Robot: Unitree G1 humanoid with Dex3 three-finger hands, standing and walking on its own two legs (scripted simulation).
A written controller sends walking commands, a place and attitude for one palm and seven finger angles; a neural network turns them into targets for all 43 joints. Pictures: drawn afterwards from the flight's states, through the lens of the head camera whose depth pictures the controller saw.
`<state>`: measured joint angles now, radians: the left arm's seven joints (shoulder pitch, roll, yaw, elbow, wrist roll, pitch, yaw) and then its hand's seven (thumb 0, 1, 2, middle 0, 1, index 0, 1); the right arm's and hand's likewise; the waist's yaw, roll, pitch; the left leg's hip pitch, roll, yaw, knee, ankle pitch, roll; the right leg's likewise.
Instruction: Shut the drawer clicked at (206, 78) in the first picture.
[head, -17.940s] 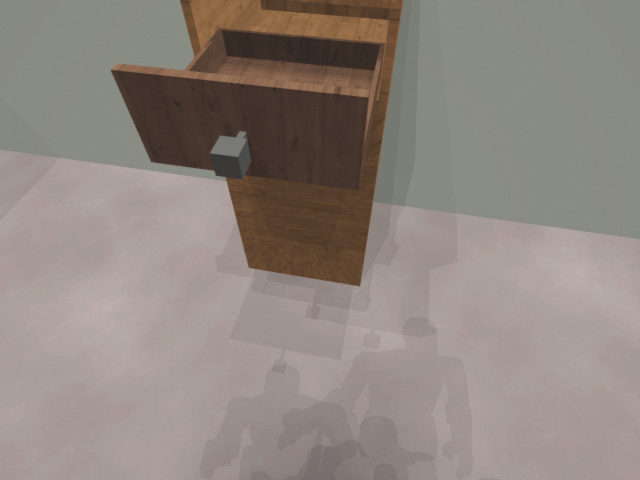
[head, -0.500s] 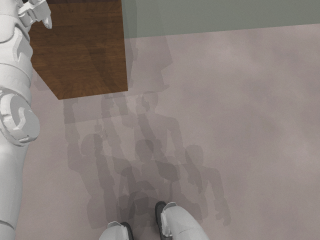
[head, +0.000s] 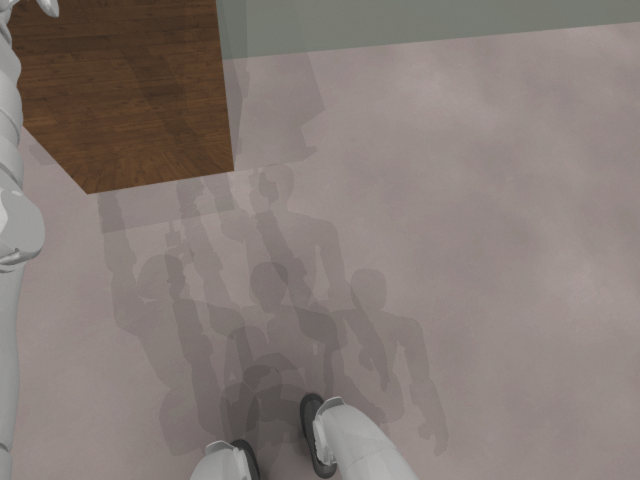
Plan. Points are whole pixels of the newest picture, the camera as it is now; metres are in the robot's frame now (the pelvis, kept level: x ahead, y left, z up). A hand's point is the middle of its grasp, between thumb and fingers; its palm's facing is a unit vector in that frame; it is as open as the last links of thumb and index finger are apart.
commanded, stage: push the drawer shut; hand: left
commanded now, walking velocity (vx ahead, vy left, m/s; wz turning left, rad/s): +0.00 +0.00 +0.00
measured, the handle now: out of the picture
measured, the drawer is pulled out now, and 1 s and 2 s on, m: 0.14 0.12 0.12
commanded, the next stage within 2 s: pull the fist back off the drawer in 0.08 s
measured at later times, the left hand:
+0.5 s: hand out of the picture +0.65 +0.12 +0.14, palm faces +0.00 -1.00 +0.02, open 3.5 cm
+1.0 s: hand out of the picture +0.60 +0.15 +0.14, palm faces +0.00 -1.00 +0.01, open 3.3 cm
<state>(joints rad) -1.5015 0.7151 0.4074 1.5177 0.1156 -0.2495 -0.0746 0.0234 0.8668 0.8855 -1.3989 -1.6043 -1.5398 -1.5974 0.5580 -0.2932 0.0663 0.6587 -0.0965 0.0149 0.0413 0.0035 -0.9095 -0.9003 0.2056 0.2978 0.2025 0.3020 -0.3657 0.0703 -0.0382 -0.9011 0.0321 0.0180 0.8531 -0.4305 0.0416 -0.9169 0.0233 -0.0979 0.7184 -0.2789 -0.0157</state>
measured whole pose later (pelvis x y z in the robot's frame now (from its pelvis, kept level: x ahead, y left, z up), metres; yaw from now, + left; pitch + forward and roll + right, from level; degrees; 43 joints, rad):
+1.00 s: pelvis +0.03 +0.00 +0.01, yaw +0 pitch +23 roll -4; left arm -1.20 0.52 0.36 1.26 -0.01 -0.24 -0.13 0.02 0.89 0.89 -1.40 -1.60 -1.40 -1.60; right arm 0.49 -0.29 0.01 0.64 -0.05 0.04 0.06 0.00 -0.91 -0.90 0.21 0.30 0.20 0.30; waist -0.22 0.05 -0.09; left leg -0.73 0.02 0.00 0.78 -0.45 0.04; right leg -0.75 0.03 -0.09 0.66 -0.30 -0.01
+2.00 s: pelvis -0.01 -0.01 +0.05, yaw +2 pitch -4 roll +0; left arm 0.18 0.29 0.19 -0.19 -0.07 -0.12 0.06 0.01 0.89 0.90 -1.40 -1.60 -1.40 -1.60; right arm 0.16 -0.21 0.07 0.61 0.01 -0.05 -0.05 0.02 -0.91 -0.90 0.20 0.30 0.20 0.30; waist 0.06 0.07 0.03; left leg -0.05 -0.02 -0.01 0.38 -0.26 0.02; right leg -0.12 0.01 -0.05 0.37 -0.18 -0.02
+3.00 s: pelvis -0.05 +0.00 +0.04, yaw +2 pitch +0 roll +1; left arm 0.62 0.40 0.39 -0.56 -0.03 -0.21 0.12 0.01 0.88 0.90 -1.40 -1.60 -1.40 -1.60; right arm 0.18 -0.22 0.00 0.53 0.01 0.00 -0.08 0.02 -0.91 -0.90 0.20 0.30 0.20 0.30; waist 0.01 0.01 0.00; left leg -0.30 -0.07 0.01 0.54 -0.26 0.05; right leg -0.38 -0.04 -0.03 0.55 -0.18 0.01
